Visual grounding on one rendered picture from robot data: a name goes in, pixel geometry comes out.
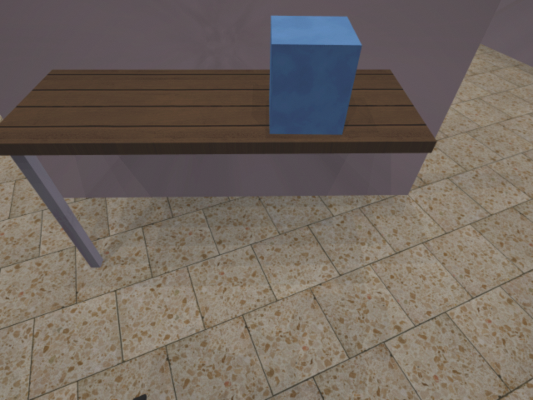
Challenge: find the carton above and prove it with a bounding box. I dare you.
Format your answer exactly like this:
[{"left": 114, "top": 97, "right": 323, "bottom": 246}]
[{"left": 269, "top": 16, "right": 362, "bottom": 135}]

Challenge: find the table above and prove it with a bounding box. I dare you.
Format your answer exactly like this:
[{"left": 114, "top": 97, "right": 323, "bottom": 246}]
[{"left": 0, "top": 70, "right": 437, "bottom": 268}]

